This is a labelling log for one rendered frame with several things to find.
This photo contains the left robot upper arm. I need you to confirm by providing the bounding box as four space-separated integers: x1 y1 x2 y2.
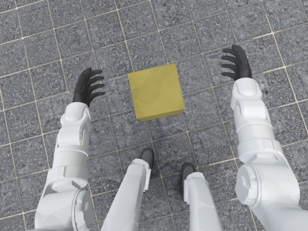
27 189 94 231

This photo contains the right robot hand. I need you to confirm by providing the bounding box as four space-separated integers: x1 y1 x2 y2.
221 44 252 81

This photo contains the right robot upper arm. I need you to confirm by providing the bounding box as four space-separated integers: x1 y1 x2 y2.
235 163 308 231

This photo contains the carton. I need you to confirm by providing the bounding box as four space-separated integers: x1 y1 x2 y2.
128 64 185 121

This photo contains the robot left forearm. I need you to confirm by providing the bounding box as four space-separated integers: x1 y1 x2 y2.
35 102 91 229

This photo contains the robot left thigh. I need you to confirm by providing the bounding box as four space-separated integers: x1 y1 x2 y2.
101 163 151 231

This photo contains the robot right forearm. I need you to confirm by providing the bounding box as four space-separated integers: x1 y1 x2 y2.
231 77 300 202

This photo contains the left robot hand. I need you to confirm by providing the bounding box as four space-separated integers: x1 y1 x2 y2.
73 67 105 107

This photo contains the left robot foot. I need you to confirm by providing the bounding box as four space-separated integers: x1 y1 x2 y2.
140 148 154 169

